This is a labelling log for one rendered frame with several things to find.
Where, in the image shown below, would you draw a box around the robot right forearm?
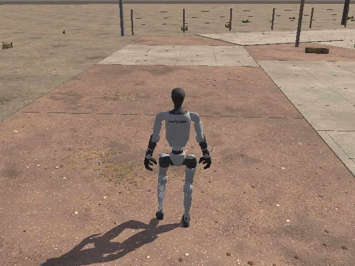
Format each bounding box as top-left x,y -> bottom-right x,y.
199,134 -> 210,158

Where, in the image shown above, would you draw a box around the robot left hand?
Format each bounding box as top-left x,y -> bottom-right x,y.
144,157 -> 157,171

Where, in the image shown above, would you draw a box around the left robot upper arm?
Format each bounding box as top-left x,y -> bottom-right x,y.
151,112 -> 166,142

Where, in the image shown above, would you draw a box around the humanoid robot head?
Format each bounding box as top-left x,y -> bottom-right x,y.
169,88 -> 187,115

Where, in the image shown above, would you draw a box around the robot left forearm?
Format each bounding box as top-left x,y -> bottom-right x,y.
145,135 -> 156,159

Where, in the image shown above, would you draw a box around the right robot upper arm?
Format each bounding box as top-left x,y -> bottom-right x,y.
190,112 -> 205,143

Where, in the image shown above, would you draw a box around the robot left foot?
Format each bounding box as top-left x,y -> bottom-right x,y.
156,210 -> 164,220

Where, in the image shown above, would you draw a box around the robot right hand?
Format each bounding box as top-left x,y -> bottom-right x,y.
199,156 -> 212,169

